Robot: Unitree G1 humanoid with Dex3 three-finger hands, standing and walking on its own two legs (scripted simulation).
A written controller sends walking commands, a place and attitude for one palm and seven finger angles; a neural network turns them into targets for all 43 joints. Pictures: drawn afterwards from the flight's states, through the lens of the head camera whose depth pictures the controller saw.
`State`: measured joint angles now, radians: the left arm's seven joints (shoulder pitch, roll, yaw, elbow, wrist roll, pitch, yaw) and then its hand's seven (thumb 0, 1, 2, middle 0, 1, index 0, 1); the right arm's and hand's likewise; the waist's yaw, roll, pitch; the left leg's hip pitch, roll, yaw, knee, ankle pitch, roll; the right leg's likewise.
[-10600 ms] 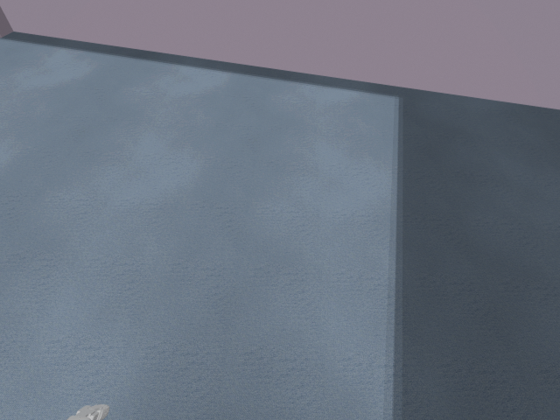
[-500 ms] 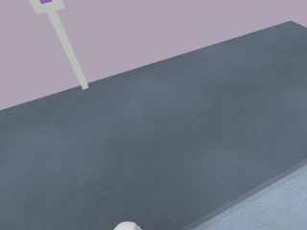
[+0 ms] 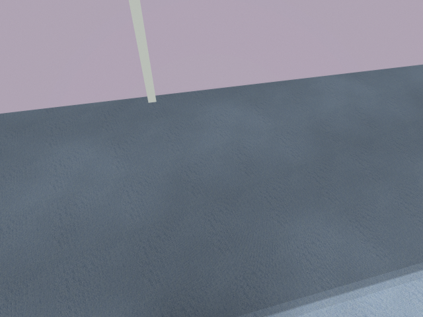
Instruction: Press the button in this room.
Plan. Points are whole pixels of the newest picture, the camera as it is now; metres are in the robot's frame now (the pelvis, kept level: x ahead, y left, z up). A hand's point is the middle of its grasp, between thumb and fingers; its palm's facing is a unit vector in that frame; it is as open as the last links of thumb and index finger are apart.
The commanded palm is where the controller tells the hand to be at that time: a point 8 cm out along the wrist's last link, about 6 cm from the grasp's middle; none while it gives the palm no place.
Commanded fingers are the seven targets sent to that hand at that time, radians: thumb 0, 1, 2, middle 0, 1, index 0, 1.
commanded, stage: turn or walk to find it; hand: left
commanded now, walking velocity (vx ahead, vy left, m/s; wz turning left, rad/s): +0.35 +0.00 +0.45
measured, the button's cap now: out of the picture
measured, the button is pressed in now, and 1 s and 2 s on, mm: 0 0 0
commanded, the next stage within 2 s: stand and wait in 0.22 s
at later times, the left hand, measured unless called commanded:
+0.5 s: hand out of the picture -0.04 +0.17 -0.19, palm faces +0.24 -0.95 -0.18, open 7.4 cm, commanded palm none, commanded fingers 0.00 0.90 0.90 -0.20 -0.30 -0.20 -0.30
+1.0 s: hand out of the picture +0.02 +0.21 -0.18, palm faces +0.30 -0.93 -0.21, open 7.3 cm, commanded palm none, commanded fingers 0.00 0.90 0.90 -0.20 -0.30 -0.20 -0.30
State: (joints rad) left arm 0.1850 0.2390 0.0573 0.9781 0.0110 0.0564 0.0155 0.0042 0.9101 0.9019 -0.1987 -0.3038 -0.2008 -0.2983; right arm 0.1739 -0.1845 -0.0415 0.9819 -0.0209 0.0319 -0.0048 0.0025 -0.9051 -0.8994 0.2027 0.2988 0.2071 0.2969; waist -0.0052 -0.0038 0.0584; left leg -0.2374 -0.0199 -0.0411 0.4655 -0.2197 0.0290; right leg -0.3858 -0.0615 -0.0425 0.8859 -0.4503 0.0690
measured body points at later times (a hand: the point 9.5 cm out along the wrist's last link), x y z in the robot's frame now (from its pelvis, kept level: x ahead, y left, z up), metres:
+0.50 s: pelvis +0.03 +0.01 -0.01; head +0.07 +0.03 +0.43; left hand -0.05 +0.22 -0.17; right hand +0.15 -0.22 -0.16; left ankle +0.04 +0.13 -0.75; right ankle +0.00 -0.14 -0.74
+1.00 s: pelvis +0.03 +0.02 -0.01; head +0.04 +0.02 +0.44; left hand +0.01 +0.26 -0.16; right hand +0.15 -0.20 -0.16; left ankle +0.00 +0.13 -0.71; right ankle +0.07 -0.10 -0.74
